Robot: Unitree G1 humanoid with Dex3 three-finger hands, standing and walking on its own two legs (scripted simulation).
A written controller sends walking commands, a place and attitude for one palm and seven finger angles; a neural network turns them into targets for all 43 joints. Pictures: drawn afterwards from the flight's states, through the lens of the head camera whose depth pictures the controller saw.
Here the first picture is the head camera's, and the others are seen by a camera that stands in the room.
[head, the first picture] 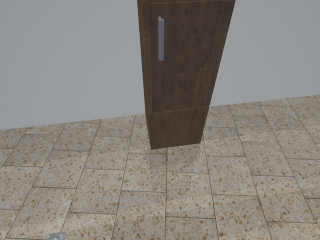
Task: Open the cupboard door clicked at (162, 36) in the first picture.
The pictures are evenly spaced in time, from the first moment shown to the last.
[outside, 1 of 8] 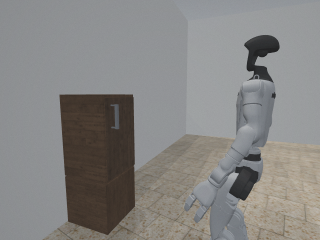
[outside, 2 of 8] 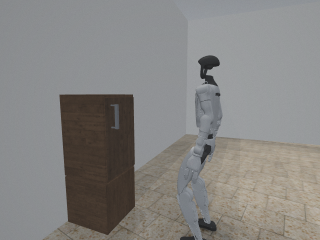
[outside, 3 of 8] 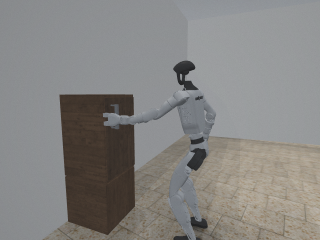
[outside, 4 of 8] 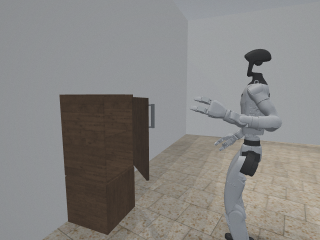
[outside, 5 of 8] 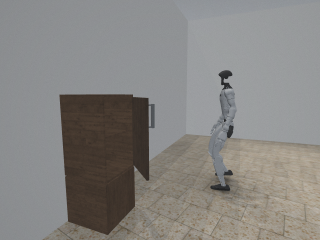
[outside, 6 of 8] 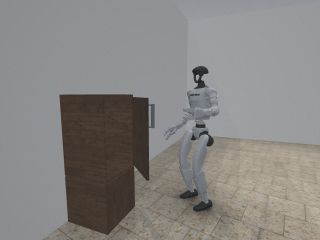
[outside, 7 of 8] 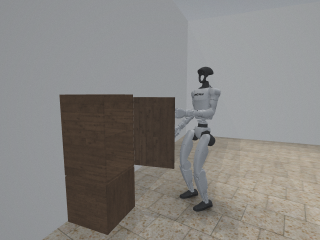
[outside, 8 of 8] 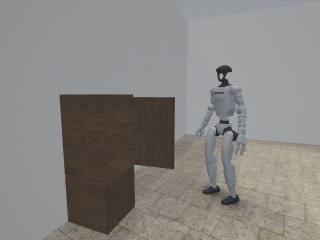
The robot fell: no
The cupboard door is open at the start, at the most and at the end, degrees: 0 97 96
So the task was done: yes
